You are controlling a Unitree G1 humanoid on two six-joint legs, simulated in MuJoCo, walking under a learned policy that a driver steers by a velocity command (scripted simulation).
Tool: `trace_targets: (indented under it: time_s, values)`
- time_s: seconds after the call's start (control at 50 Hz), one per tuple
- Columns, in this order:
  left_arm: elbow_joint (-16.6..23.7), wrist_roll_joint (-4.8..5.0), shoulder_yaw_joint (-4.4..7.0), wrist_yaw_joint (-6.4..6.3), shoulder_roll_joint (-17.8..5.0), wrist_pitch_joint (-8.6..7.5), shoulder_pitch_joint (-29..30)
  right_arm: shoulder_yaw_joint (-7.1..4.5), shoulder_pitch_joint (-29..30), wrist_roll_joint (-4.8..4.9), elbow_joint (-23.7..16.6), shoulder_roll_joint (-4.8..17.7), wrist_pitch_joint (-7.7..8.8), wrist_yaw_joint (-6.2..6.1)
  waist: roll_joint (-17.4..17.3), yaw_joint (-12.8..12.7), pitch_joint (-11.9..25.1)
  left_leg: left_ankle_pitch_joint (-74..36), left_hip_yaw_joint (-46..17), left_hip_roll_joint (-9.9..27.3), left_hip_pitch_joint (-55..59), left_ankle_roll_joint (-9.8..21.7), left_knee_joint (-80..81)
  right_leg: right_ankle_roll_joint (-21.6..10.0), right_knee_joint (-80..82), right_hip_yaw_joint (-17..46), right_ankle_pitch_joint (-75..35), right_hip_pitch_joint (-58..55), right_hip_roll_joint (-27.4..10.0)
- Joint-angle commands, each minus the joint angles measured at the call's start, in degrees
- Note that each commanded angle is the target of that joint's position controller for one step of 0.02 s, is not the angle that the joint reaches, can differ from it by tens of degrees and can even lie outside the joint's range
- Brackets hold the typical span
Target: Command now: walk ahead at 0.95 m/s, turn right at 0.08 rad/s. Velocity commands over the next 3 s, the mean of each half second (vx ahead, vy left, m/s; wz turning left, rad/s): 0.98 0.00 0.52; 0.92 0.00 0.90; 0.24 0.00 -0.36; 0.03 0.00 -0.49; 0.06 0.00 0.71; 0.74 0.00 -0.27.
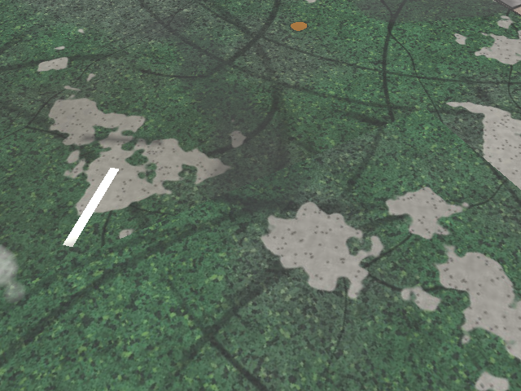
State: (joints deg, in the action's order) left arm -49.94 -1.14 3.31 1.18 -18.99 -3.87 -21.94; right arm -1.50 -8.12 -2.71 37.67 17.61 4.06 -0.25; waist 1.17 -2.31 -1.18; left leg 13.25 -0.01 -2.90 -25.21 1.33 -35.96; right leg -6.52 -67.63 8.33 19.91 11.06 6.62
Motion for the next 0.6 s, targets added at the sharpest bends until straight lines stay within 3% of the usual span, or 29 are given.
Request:
trace_targets:
  time_s: [0.02, 0.06, 0.1, 0.12, 0.16, 0.2, 0.24, 0.26, 0.28, 0.3, 0.32, 0.34, 0.36, 0.38, 0.42, 0.46, 0.48, 0.52, 0.56, 0.6]
  values:
    - [9.1, -2.61, -0.54, 1.12, -3.0, -1.30, 9.8, -2.66, -14.6, 0.31, 4.2, 5.6, 0.45, 0.22, -3.2, 5.9, 0.3, 19.1, -34.1, 16.3, 22.7, 13.3, 21.2, 0.5, -5.2, 0.0, -1.3, 29.4, -6.4]
    - [11.7, -3.42, -1.62, 1.33, -1.3, -0.73, 12.7, -2.18, -16.6, 1.04, 6.9, 4.5, 1.20, 0.51, -6.8, 3.3, -2.3, 11.4, -31.4, 14.3, 18.8, 14.0, 22.8, 2.3, -0.2, -1.1, 3.0, 30.9, -8.5]
    - [15.0, -3.65, -2.51, 1.65, -1.2, -0.48, 16.8, -2.48, -16.2, 1.69, 7.4, 5.5, 1.70, 0.09, -6.6, 1.6, -4.5, 8.7, -29.5, 14.3, 14.4, 14.4, 25.9, 4.7, 8.2, -1.7, 2.7, 31.6, -11.2]
    - [16.7, -3.15, -3.10, 2.13, -1.4, -0.60, 19.5, -2.87, -14.6, 1.49, 6.7, 6.5, 1.72, -0.15, -6.2, 1.1, -5.1, 7.6, -26.7, 13.1, 9.7, 13.8, 28.0, 5.6, 14.7, -3.0, -1.1, 27.8, -11.5]
    - [17.1, -1.54, -4.02, 3.32, -0.6, -0.83, 20.0, -3.92, -10.5, 1.66, 5.6, 8.8, 1.60, 0.20, -6.5, -0.4, -4.3, 4.0, -19.3, 8.8, -4.4, 11.1, 31.1, 6.5, 27.2, -7.1, -11.9, 6.6, -8.5]
    - [15.1, -0.76, -3.03, 2.92, -2.7, -0.47, 16.2, -4.69, -12.0, 2.32, 5.8, 11.3, 1.85, 1.08, -4.8, -1.7, -2.4, -2.3, -19.0, 10.3, -7.0, 10.0, 30.3, 6.9, 28.5, -8.8, -16.5, -5.8, -6.9]
    - [12.4, -1.47, -1.25, 1.26, -5.8, -0.38, 9.8, -4.80, -14.4, 2.59, 6.6, 11.9, 1.87, 1.64, -0.1, -4.6, 2.0, -16.0, -16.2, 7.7, -1.7, 7.6, 16.0, 6.3, 32.4, -9.6, -12.1, -13.8, -5.2]
    - [11.0, -2.29, -0.13, 0.11, -7.6, -0.69, 3.1, -4.79, -15.2, 2.73, 7.3, 12.0, 1.98, 1.93, 1.9, -8.4, 6.9, -21.1, -13.1, 4.4, -2.6, 6.2, 1.0, 5.6, 33.0, -9.3, -8.8, -22.1, -6.3]
    - [10.6, -3.69, 1.35, -1.42, -11.9, -1.08, -6.2, -3.76, -14.4, 2.90, 6.4, 7.9, 2.37, 1.88, 7.1, -12.4, 13.1, -10.8, -9.5, 0.4, -9.5, 4.4, -19.4, 3.9, 37.1, 3.6, 8.5, -31.1, -18.2]
    - [11.1, -4.42, 1.53, -2.25, -15.2, -0.95, -7.8, -2.06, -16.8, 3.82, 4.2, 0.5, 1.84, 1.20, 15.2, -8.1, 15.1, 16.1, -7.1, -1.1, -17.3, 4.3, -36.8, 2.7, 50.0, 28.6, 28.8, -30.5, -32.9]
    - [11.5, -2.85, 1.87, -2.47, -13.7, -0.35, -1.9, -2.19, -17.4, 4.04, 3.0, 3.0, 0.90, 1.07, 15.7, -4.5, 13.3, 9.5, -5.7, 0.4, -22.5, 4.8, -43.3, -1.0, 57.0, 42.3, 33.7, -25.0, -34.0]
    - [12.0, -2.13, 0.87, -2.19, -8.2, -0.35, 3.2, -2.45, -14.1, 2.55, 3.6, 4.6, -0.20, 1.27, 8.4, -2.4, 5.8, 5.2, -4.7, 4.4, -24.4, 4.8, -43.5, -1.5, 55.1, 31.9, 29.5, -19.4, -31.2]
    - [11.5, -1.67, 0.30, -1.74, -5.1, -0.72, 4.8, -2.44, -11.5, 1.85, 4.2, 4.3, -0.83, 1.97, 4.5, -1.7, 1.7, 2.9, -4.3, 6.3, -23.2, 4.4, -41.1, -1.1, 54.3, 21.1, 17.6, -14.1, -27.8]
    - [11.1, -1.92, 0.04, -1.57, -3.9, -1.03, 5.7, -2.46, -11.1, 1.78, 4.6, 3.6, -1.47, 2.56, 4.5, -0.3, 0.3, 2.3, -4.3, 7.3, -21.2, 3.8, -39.5, 0.2, 55.0, 13.9, 9.3, -10.8, -25.3]
    - [8.3, -0.83, -0.35, -1.48, -2.3, -2.16, 3.7, -2.07, -8.3, 1.15, 3.5, 1.4, -3.02, 3.57, 5.5, 1.4, -3.0, 1.5, -4.0, 9.1, -21.3, 3.2, -37.2, 1.7, 56.5, 3.9, -3.3, -7.8, -23.3]
    - [6.1, -0.05, -0.81, -1.04, -0.1, -2.97, 1.6, -1.72, -3.8, 0.94, 1.5, 0.4, -3.84, 4.20, 3.6, 1.8, -3.3, -1.4, -2.4, 8.8, -24.2, 3.4, -36.8, 2.6, 57.5, -4.4, -16.8, -10.0, -21.4]
    - [5.8, -0.05, -0.79, -0.88, -0.5, -3.38, 1.6, -1.24, -1.5, 0.88, -0.6, -0.2, -3.78, 4.53, 5.1, 2.5, -3.4, -3.8, -1.6, 9.1, -23.9, 3.6, -34.3, 2.4, 57.7, -7.4, -23.5, -9.2, -21.9]
    - [4.9, -0.19, -0.79, -1.08, -0.4, -3.79, 3.2, -0.65, 3.5, 1.10, -3.1, 0.1, -3.60, 5.20, 4.3, 3.7, -5.0, -8.9, 0.7, 8.7, -21.9, 4.2, -26.3, 3.2, 59.4, -15.0, -29.7, -7.7, -19.6]
    - [4.3, -0.38, -0.54, -1.59, -2.1, -3.76, 3.6, 0.08, 7.9, 1.16, -4.5, 0.4, -3.52, 6.20, 1.1, 3.7, -6.5, -13.4, 6.0, 6.7, -14.5, 5.9, -14.2, 4.1, 62.0, -21.0, -34.5, -5.9, -17.6]
    - [3.6, -0.40, 0.01, -2.16, -5.3, -3.58, 0.1, 0.14, 8.4, 1.14, -4.3, 1.2, -3.45, 6.45, 1.1, 4.0, -4.2, -14.0, 11.6, 1.7, -5.0, 7.7, -8.6, 5.0, 57.1, -23.4, -61.4, -8.6, -17.7]
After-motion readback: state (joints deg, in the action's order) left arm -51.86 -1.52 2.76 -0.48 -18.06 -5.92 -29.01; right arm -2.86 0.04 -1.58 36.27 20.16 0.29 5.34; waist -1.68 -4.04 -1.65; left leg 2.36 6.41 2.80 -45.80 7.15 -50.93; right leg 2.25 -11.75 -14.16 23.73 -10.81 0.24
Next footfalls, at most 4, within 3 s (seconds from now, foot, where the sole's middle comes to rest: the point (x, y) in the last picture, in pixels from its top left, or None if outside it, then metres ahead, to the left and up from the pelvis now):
0.28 right None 0.42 -0.14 -0.76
0.70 left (229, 277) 0.78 0.16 -0.76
1.10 right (188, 169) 1.19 0.34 -0.76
1.60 left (136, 185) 1.11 0.50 -0.76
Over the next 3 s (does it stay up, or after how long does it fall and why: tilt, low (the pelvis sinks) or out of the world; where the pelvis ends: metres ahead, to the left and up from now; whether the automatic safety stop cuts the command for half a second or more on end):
stays up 1.31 0.56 -0.02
